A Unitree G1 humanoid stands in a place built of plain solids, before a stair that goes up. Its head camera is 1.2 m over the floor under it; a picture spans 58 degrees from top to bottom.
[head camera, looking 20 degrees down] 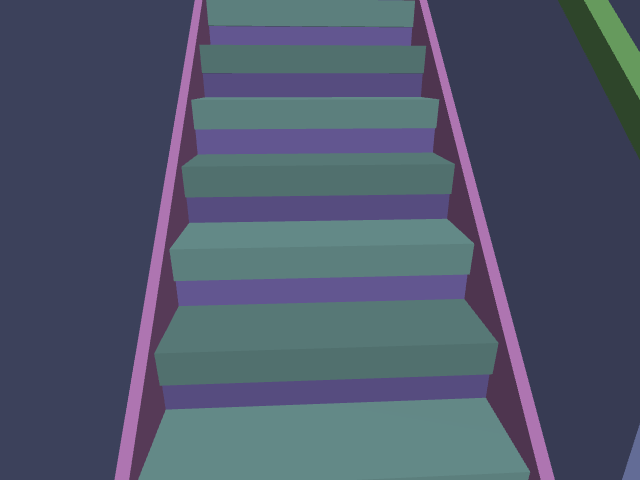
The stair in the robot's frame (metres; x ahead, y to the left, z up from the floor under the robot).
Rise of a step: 0.19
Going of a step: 0.22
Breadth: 0.87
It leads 3 degrees to the left of straight ahead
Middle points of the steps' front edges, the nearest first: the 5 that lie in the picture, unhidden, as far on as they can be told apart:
0.93 -0.02 0.57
1.15 -0.01 0.76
1.37 0.00 0.95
1.59 0.01 1.14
1.81 0.02 1.33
